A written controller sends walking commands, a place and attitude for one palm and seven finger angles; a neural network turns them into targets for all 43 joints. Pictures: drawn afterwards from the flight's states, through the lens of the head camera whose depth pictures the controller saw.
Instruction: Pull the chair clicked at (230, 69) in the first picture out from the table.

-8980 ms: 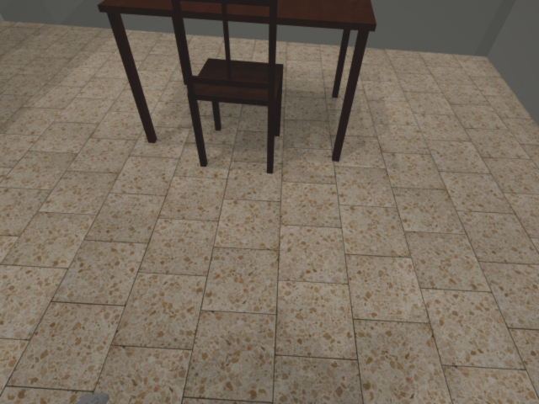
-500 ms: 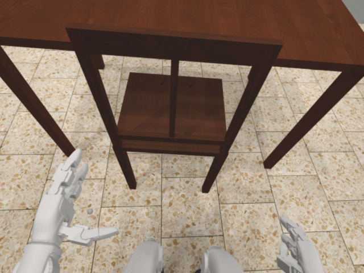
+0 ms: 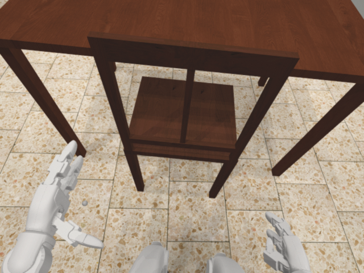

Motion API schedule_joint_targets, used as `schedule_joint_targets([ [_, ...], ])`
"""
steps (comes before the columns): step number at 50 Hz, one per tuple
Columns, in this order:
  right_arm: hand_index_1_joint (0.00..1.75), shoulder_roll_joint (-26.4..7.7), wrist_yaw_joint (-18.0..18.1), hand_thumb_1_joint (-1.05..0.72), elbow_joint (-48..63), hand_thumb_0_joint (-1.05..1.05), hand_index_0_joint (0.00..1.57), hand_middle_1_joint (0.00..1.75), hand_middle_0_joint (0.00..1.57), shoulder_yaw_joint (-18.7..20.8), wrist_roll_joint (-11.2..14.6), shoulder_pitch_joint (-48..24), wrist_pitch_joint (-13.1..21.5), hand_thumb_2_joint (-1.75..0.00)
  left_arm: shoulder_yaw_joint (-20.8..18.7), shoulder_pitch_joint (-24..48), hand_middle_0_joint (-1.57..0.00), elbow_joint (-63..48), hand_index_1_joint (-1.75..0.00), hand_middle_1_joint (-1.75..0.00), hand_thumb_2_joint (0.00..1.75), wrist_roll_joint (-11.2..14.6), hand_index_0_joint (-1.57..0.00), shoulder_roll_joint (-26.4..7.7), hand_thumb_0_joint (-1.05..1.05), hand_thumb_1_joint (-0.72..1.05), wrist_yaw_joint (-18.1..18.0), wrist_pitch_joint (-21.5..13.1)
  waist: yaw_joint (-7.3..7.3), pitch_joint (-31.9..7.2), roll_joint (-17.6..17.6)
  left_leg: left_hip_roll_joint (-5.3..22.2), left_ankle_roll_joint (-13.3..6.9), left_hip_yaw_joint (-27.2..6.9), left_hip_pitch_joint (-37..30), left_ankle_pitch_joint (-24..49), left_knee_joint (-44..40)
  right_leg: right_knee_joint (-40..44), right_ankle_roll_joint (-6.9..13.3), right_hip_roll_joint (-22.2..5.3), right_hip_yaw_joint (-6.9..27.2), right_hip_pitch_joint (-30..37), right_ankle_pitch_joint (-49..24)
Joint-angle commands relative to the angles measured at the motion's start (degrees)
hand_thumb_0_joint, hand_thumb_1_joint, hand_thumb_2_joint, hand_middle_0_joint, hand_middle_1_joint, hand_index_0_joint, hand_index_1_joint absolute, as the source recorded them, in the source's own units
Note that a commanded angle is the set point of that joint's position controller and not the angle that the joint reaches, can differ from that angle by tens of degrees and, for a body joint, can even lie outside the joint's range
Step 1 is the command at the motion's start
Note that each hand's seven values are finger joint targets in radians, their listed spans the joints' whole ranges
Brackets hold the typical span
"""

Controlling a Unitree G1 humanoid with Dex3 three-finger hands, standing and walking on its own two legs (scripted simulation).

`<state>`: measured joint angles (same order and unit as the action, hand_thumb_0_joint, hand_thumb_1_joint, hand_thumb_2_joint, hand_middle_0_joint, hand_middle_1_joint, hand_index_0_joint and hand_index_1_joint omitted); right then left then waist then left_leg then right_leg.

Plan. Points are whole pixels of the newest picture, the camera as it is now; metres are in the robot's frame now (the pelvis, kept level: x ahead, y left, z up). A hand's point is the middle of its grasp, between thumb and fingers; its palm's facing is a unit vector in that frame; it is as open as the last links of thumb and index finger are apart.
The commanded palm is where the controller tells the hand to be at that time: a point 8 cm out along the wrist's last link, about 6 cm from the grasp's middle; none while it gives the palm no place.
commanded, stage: raise the hand toward the chair's back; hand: left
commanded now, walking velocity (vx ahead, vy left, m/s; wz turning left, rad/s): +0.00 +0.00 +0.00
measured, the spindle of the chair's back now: (186, 112) +0.51 +0.03 +0.00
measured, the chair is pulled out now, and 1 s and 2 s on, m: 0.00 0.00 0.00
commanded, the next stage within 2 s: aim the fingers beside a spindle in 0.52 s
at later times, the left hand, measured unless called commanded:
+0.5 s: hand (89, 206) +0.23 +0.20 +0.04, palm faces +0.00 -1.00 -0.07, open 16.9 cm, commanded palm +0.21 +0.25 +0.05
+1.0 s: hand (97, 192) +0.26 +0.19 +0.03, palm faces +0.00 -1.00 -0.08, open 16.9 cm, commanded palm +0.25 +0.25 +0.03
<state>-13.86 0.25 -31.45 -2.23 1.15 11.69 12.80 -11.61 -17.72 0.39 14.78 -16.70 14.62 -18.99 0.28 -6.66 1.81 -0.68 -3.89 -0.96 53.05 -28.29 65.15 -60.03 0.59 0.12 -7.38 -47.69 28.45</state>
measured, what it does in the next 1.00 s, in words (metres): stands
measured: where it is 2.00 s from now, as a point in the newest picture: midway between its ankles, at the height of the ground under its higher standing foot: outside the picture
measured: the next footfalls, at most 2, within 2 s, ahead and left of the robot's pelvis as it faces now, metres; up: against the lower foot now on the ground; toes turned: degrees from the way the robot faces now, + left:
none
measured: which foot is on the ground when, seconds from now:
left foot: down 0.00-1.00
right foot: down 0.00-1.00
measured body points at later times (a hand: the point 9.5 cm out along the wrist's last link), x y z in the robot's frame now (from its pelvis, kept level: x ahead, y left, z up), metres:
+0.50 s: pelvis -0.01 -0.01 +0.00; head +0.07 +0.01 +0.44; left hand +0.23 +0.25 +0.04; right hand +0.17 -0.25 -0.07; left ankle +0.03 +0.07 -0.66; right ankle +0.01 -0.12 -0.66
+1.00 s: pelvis -0.01 -0.02 +0.00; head +0.08 -0.01 +0.44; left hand +0.26 +0.25 +0.04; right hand +0.17 -0.27 -0.08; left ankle +0.03 +0.07 -0.66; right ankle +0.01 -0.12 -0.66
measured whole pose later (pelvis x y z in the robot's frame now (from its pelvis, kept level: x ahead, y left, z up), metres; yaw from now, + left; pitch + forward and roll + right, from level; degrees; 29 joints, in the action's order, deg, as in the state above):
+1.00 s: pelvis -0.01 -0.02 +0.00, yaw +0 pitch +17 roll -3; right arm -15.6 0.5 -33.7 -1.2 1.4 12.3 14.8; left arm -14.1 -9.0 11.3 15.3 -17.0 16.6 -22.1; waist 1.3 -7.2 2.0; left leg 0.0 -2.3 -1.1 54.4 -27.6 65.3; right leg -61.8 2.4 0.8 -7.4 -50.0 28.5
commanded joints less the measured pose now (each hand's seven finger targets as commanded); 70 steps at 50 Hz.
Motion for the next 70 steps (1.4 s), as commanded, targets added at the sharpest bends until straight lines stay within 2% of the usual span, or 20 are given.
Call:
schedule_joint_targets([
  [1,0.3,-9.7,1.1,-0.9,7.5,0.0,0.2,0.3,0.2,4.8,0.4,-0.2,3.4,-0.9,-6.2,3.4,-0.06,-11.1,-0.08,-0.08,0.3,1.4,-0.06,-8.6,0.0,-0.5,0.3,-4.3,0.54,-15.4,4.2,1.1,4.3,-6.1,-17.3,19.9,-12.1,6.8,1.1,1.9,1.7,3.5,-9.2],
  [5,0.3,-9.9,0.8,-0.9,7.2,0.0,0.2,0.3,0.2,5.1,0.5,0.0,3.7,-0.9,-5.2,2.1,-0.06,-9.7,-0.08,-0.08,0.3,2.1,-0.06,-7.0,0.0,-0.5,0.8,-4.4,0.62,-15.5,2.7,1.0,4.1,-5.6,-16.7,20.6,-11.8,7.2,1.0,1.8,1.7,4.3,-10.4],
  [7,0.3,-9.9,0.7,-0.9,7.0,0.0,0.2,0.3,0.2,5.1,0.5,0.1,3.9,-0.9,-5.4,2.3,-0.06,-10.8,-0.08,-0.08,0.3,1.8,-0.06,-7.9,0.0,-0.5,0.6,-4.9,0.43,-15.4,4.8,1.0,4.4,-5.7,-17.3,21.2,-12.0,7.3,1.2,1.7,1.7,4.1,-10.0],
  [13,0.3,-9.9,0.6,-0.9,7.0,0.0,0.2,0.3,0.2,5.2,0.4,-0.5,4.2,-0.9,-5.9,2.5,-0.06,-9.4,-0.08,-0.08,0.3,1.8,-0.06,-8.1,0.0,-0.5,-0.1,-6.0,0.68,-13.7,2.7,0.6,3.4,-4.9,-14.4,15.3,-12.1,8.1,1.3,1.6,2.3,4.3,-7.5],
  [16,0.3,-9.9,0.6,-0.9,7.1,0.0,0.2,0.3,0.2,5.1,0.5,-0.5,4.5,-0.9,-6.0,3.1,-0.06,-11.1,-0.08,-0.08,0.3,1.4,-0.06,-8.8,0.0,-0.5,-0.5,-6.6,0.58,-14.8,5.2,0.7,3.5,-4.9,-15.4,15.1,-12.2,8.0,1.3,1.5,2.4,4.2,-7.0],
  [19,0.3,-9.9,0.7,-0.9,7.2,0.0,0.2,0.3,0.2,4.9,0.6,-0.9,4.6,-0.9,-5.1,2.7,-0.06,-9.7,-0.08,-0.08,0.3,1.6,-0.06,-7.7,0.0,-0.5,-0.4,-6.5,0.96,-13.2,3.8,0.6,3.0,-4.6,-13.8,11.8,-12.2,8.7,1.2,1.4,2.8,3.7,-5.2],
  [32,0.3,-9.6,1.0,-0.9,6.7,0.0,0.2,0.3,0.2,4.7,0.6,-0.4,5.2,-0.9,-5.4,4.4,-0.06,-9.4,-0.08,-0.08,0.3,1.3,-0.06,-8.3,0.0,-0.5,0.0,-6.6,1.13,-14.8,3.8,0.3,2.7,-4.1,-14.4,15.0,-11.1,8.5,1.2,1.3,3.4,5.1,-8.9],
  [34,0.3,-9.7,1.0,-0.9,6.3,0.0,0.2,0.3,0.2,4.7,0.6,-0.5,5.1,-0.9,-4.7,5.8,-0.06,-6.5,-0.08,-0.08,0.3,1.4,-0.06,-7.0,0.0,-0.5,0.4,-6.5,1.68,-12.8,1.4,0.3,2.6,-4.1,-12.8,13.5,-10.7,8.5,1.0,1.3,3.4,4.0,-8.1],
  [36,0.3,-9.9,1.2,-0.9,5.9,0.0,0.2,0.3,0.2,4.6,0.7,-0.6,5.2,-0.9,-5.4,8.6,-0.06,-5.0,-0.08,-0.08,0.3,1.2,-0.06,-8.0,0.0,-0.5,0.6,-6.9,1.73,-12.1,2.6,0.2,2.4,-3.9,-11.7,11.9,-10.4,8.4,1.1,1.2,3.9,3.1,-6.6],
  [43,0.3,-10.1,1.1,-0.9,5.6,0.0,0.2,0.3,0.2,4.7,0.4,0.1,5.4,-0.9,-6.9,11.8,-0.06,-3.2,-0.08,-0.08,0.3,1.5,-0.06,-9.2,0.0,-0.5,1.5,-7.3,0.83,-16.8,3.0,-0.1,2.4,-3.3,-12.6,15.5,-9.3,7.6,1.2,0.9,4.7,5.4,-10.6],
  [44,0.3,-10.2,1.1,-0.9,5.5,0.0,0.2,0.3,0.2,4.8,0.4,0.2,5.2,-0.9,-7.6,12.1,-0.06,-1.9,-0.08,-0.08,0.3,1.6,-0.06,-9.7,0.0,-0.5,1.6,-7.1,1.01,-16.3,1.2,0.1,2.5,-3.4,-11.9,15.7,-9.4,7.5,1.2,1.0,4.6,5.5,-10.9],
  [47,0.3,-10.3,1.0,-0.9,5.4,0.0,0.2,0.3,0.2,4.9,0.5,0.1,5.1,-0.9,-7.8,14.3,-0.06,-0.8,-0.08,-0.08,0.3,1.4,-0.06,-9.9,0.0,-0.5,1.9,-7.5,0.87,-16.4,3.2,0.0,2.4,-3.2,-11.8,15.9,-9.1,7.1,1.2,0.9,4.8,4.7,-11.1],
  [48,0.3,-10.2,0.8,-0.9,5.5,0.0,0.2,0.3,0.2,4.9,0.5,0.3,5.1,-0.9,-6.6,13.8,-0.06,-0.4,-0.08,-0.08,0.3,1.5,-0.06,-8.6,0.0,-0.5,2.2,-7.5,0.99,-16.6,2.9,0.1,2.4,-3.1,-12.2,15.9,-9.1,7.1,1.2,0.9,4.7,4.4,-11.0],
  [51,0.3,-10.6,0.9,-0.9,5.1,0.0,0.2,0.3,0.2,5.0,0.4,0.7,4.9,-0.9,-8.3,15.5,-0.06,0.9,-0.08,-0.08,0.3,1.6,-0.06,-10.4,0.0,-0.5,2.2,-7.9,1.01,-17.2,1.3,0.1,2.3,-3.2,-11.1,15.6,-8.6,6.8,1.2,1.1,5.0,4.5,-11.0],
  [53,0.3,-10.5,0.6,-0.9,5.3,0.0,0.2,0.3,0.2,5.0,0.2,0.8,5.0,-0.9,-6.9,16.0,-0.06,0.9,-0.08,-0.08,0.3,1.5,-0.06,-9.0,0.0,-0.5,2.3,-8.1,1.06,-17.7,2.9,0.1,2.4,-3.1,-11.8,16.2,-8.4,6.4,1.2,0.9,4.8,3.8,-11.4],
  [56,0.3,-10.8,0.7,-0.9,4.7,0.0,0.2,0.3,0.2,4.9,0.3,0.8,4.7,-0.9,-8.1,19.8,-0.06,3.8,-0.08,-0.08,0.3,1.3,-0.06,-10.2,0.0,-0.5,2.2,-8.3,1.46,-15.5,2.2,0.1,2.2,-3.1,-9.5,13.1,-8.0,6.5,1.2,1.1,5.4,2.0,-8.5],
  [61,0.3,-11.2,0.7,-0.9,4.6,0.0,0.2,0.3,0.2,5.0,-0.1,1.5,4.6,-0.9,-8.7,22.4,-0.06,4.4,-0.08,-0.08,0.3,0.8,-0.06,-11.4,0.0,-0.5,2.0,-9.0,1.2,-19.8,2.6,0.2,2.1,-3.0,-10.7,14.4,-7.3,5.5,1.3,1.1,5.4,2.3,-9.5],
  [65,0.3,-11.3,0.7,-0.9,3.9,0.0,0.2,0.3,0.2,4.9,-0.1,1.6,3.9,-0.9,-8.1,27.5,-0.06,8.3,-0.08,-0.08,0.3,0.5,-0.06,-10.6,0.0,-0.5,2.3,-8.6,1.8,-18.3,2.0,0.2,2.2,-3.1,-8.8,12.6,-6.9,5.0,1.2,1.0,5.5,0.6,-8.2],
  [67,0.3,-11.6,0.8,-0.9,3.9,0.0,0.2,0.3,0.2,4.8,-0.1,1.9,3.5,-0.9,-10.1,28.8,-0.06,10.7,-0.08,-0.08,0.3,0.5,-0.06,-12.6,0.0,-0.5,2.4,-8.4,1.64,-18.3,0.9,0.1,2.0,-2.9,-7.4,12.2,-6.7,5.1,1.2,1.0,6.0,1.3,-8.0],
  [70,0.3,-11.3,0.6,-0.9,4.2,0.0,0.2,0.3,0.2,4.8,-0.3,2.2,3.3,-0.9,-10.0,30.0,-0.06,9.6,-0.08,-0.08,0.3,0.4,-0.06,-12.6,0.0,-0.5,2.9,-8.9,0.92,-21.6,4.4,0.1,2.3,-2.8,-9.5,15.0,-6.4,4.1,1.4,1.0,5.8,1.7,-10.3],
])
